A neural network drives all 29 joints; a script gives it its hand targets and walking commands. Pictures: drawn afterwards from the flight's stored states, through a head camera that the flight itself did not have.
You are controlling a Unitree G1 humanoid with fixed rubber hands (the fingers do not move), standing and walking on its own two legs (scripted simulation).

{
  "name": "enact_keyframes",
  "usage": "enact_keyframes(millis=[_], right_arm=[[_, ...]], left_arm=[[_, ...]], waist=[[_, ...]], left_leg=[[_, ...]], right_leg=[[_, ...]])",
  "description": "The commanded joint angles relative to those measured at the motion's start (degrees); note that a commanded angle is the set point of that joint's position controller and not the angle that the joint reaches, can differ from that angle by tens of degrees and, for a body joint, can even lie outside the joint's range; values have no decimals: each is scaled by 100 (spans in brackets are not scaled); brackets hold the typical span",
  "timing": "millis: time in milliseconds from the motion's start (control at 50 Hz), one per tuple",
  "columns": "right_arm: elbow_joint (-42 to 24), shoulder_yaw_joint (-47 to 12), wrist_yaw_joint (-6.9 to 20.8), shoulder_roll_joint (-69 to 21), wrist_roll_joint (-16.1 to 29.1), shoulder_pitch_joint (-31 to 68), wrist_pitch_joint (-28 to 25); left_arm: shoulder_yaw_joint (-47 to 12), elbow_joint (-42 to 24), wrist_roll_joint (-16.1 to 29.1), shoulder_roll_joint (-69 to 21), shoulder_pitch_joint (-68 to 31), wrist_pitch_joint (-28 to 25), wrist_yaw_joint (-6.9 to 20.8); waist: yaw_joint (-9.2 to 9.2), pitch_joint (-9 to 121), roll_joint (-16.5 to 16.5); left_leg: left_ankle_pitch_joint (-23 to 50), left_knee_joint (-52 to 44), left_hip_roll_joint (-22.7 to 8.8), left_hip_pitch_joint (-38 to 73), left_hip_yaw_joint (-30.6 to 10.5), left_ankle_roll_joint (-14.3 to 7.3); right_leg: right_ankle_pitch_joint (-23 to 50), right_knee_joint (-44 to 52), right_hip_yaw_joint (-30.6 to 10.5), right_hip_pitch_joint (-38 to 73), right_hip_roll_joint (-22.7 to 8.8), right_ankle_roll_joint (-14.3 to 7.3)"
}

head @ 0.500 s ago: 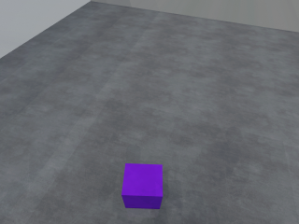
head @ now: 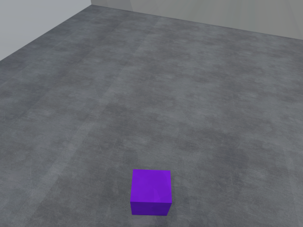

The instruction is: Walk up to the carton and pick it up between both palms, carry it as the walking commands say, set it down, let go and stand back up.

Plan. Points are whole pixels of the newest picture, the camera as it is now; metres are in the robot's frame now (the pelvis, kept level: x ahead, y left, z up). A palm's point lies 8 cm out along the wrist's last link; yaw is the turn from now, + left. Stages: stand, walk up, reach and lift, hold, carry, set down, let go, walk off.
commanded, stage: walk up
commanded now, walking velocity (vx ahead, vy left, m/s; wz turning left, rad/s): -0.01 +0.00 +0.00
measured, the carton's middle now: (150, 193) +0.42 -0.02 -0.65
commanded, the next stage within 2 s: stand in 0.52 s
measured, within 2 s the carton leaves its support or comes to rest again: neither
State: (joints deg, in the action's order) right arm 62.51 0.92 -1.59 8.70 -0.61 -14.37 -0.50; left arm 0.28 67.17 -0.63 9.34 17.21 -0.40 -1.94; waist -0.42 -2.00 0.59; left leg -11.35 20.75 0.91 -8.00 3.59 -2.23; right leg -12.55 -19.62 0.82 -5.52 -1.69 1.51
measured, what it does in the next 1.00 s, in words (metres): stands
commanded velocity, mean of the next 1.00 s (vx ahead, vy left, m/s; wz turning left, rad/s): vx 0.00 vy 0.00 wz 0.00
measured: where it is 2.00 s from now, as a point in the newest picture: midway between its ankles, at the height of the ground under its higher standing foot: outside the picture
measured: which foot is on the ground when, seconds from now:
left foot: down 0.00-1.00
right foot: down 0.00-1.00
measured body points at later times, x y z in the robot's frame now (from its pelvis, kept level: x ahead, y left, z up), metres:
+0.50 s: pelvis +0.01 -0.02 +0.00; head +0.02 -0.02 +0.45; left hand -0.02 +0.19 -0.16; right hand -0.01 -0.24 -0.16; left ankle +0.00 +0.09 -0.75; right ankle -0.02 -0.14 -0.75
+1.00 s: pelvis +0.00 -0.02 -0.03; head +0.06 -0.01 +0.42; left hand +0.16 +0.20 -0.15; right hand +0.18 -0.25 -0.14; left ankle +0.00 +0.10 -0.75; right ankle -0.02 -0.14 -0.75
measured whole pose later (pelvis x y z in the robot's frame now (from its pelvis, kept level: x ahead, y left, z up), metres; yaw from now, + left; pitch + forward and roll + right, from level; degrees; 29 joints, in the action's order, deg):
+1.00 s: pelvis +0.00 -0.02 -0.03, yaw +1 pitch +11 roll -1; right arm 34.4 1.5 -1.0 11.8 3.2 2.1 39.1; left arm -1.5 34.7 3.0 11.3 -2.3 39.7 -1.3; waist -0.3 4.8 0.0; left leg -18.8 40.1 -0.7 -32.3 -0.3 -0.5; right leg -20.2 -38.1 1.5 -29.2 0.5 -0.4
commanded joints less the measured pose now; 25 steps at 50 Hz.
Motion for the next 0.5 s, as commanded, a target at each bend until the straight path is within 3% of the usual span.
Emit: enact_keyframes(millis=[0, 480], right_arm=[[3, 100, -27, 554, 3, -339, -39], [358, 69, -99, 342, -4, -557, 0]], left_arm=[[44, 27, 3, 354, 349, -45, -34], [83, 100, 2, 215, 464, -64, -89]], waist=[[47, -216, -43], [49, -284, 3]], left_leg=[[892, -391, -781, 145, -760, -11], [885, -308, -644, 29, -602, 126]], right_leg=[[485, 328, -356, -373, -387, -214], [799, 356, -427, -245, -415, -281]])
